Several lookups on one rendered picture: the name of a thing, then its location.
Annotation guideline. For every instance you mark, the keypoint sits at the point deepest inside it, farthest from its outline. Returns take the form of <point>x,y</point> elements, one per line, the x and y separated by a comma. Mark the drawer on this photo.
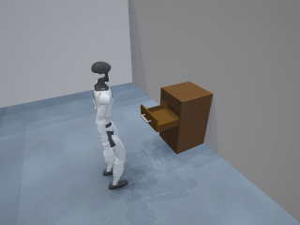
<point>162,117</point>

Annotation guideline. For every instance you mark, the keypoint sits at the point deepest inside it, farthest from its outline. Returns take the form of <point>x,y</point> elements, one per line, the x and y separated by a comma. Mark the robot left thigh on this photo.
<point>115,130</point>

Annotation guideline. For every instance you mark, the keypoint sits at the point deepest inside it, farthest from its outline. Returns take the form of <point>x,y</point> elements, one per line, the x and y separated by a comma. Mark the right robot hand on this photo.
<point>108,153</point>

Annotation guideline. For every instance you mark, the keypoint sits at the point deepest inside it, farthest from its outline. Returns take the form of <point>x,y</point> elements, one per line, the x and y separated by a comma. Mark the cabinet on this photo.
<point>194,104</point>

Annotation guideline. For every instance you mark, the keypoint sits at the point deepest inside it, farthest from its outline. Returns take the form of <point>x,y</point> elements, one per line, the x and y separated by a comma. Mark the robot torso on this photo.
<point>109,113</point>

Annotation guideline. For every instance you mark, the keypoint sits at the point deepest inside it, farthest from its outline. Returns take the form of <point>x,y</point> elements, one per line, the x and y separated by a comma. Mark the handle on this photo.
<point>142,116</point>

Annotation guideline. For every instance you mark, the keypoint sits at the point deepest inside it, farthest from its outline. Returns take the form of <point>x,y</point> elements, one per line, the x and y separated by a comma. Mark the robot right forearm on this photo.
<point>102,131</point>

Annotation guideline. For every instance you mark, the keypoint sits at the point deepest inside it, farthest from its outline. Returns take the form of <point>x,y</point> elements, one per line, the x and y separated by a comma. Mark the right robot upper arm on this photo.
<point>103,103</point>

